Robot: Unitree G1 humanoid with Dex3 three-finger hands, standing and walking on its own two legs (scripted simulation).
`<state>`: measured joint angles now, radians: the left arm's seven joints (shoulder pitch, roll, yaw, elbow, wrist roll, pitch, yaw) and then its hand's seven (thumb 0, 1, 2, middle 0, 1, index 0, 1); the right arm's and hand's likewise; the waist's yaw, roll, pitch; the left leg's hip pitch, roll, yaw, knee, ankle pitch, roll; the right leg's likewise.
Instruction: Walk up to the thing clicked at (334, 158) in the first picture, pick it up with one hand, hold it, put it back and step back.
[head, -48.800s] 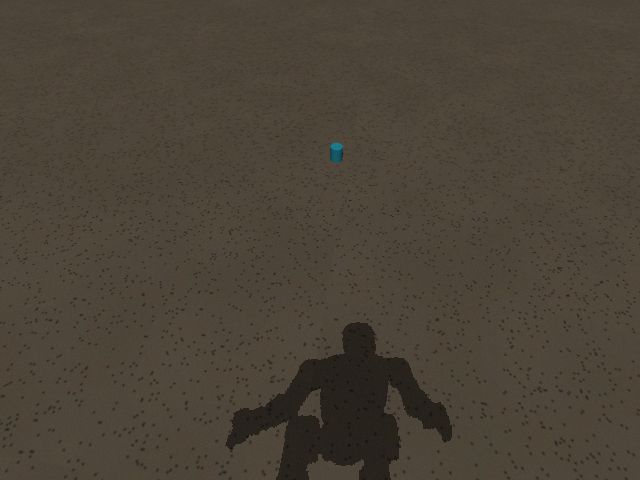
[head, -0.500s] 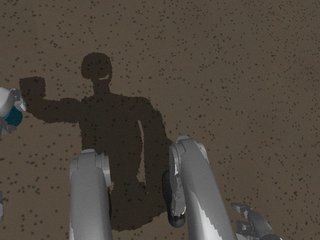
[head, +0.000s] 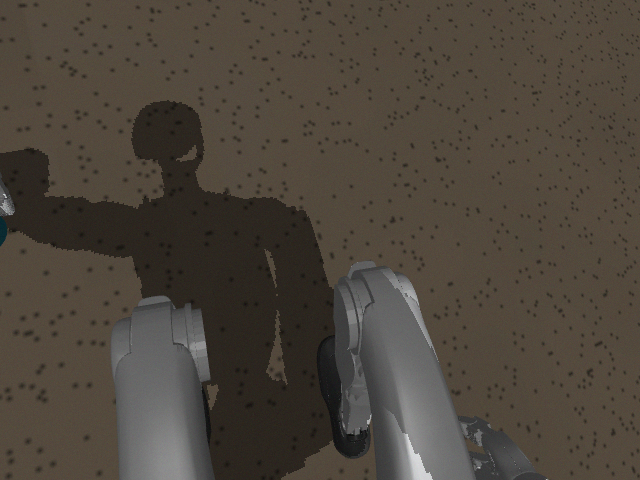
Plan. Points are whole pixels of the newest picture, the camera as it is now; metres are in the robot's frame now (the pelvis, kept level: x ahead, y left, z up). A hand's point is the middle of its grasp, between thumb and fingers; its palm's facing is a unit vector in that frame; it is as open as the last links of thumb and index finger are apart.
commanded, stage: lower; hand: left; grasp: from above
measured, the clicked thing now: out of the picture +0.43 +0.37 -0.18
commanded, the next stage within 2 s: rest in 0.24 s
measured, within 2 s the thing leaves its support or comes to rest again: rests again in 1.26 s
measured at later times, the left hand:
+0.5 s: hand out of the picture +0.42 +0.36 -0.22, palm faces -0.45 -0.10 -0.89, open 7.5 cm
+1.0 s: hand (10, 242) +0.43 +0.35 -0.26, palm faces -0.45 -0.12 -0.89, open 7.6 cm
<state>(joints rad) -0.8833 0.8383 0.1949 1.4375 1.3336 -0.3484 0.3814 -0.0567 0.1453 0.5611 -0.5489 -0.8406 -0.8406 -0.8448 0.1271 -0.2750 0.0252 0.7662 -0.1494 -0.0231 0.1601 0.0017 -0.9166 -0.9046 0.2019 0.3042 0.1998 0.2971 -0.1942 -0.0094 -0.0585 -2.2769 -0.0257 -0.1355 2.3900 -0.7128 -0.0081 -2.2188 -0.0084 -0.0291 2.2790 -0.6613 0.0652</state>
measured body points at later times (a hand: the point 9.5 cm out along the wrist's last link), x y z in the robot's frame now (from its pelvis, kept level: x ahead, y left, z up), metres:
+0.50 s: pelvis +0.01 +0.00 -0.03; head +0.25 +0.10 +0.33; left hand +0.44 +0.36 -0.17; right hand +0.08 -0.28 -0.13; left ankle +0.07 +0.12 -0.31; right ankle +0.11 -0.14 -0.31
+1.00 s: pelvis +0.01 +0.00 -0.05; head +0.26 +0.11 +0.31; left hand +0.45 +0.35 -0.21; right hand +0.06 -0.28 -0.13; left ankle +0.07 +0.12 -0.31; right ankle +0.11 -0.14 -0.31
